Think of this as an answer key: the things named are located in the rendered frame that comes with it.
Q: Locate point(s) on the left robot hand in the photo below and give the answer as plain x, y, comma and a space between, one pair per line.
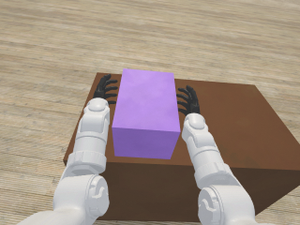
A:
102, 89

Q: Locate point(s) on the robot left forearm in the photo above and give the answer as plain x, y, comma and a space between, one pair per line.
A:
88, 156

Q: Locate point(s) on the robot right upper arm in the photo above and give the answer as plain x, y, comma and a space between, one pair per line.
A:
226, 205

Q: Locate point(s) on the robot left upper arm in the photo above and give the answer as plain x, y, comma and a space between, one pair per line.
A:
78, 200

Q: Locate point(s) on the carton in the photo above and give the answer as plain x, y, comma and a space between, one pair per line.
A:
146, 119

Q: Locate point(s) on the right robot hand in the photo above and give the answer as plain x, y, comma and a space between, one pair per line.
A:
192, 102

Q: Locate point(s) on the robot right forearm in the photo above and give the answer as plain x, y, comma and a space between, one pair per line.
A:
210, 169

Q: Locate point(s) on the pedestal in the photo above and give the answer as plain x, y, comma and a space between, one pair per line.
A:
261, 152

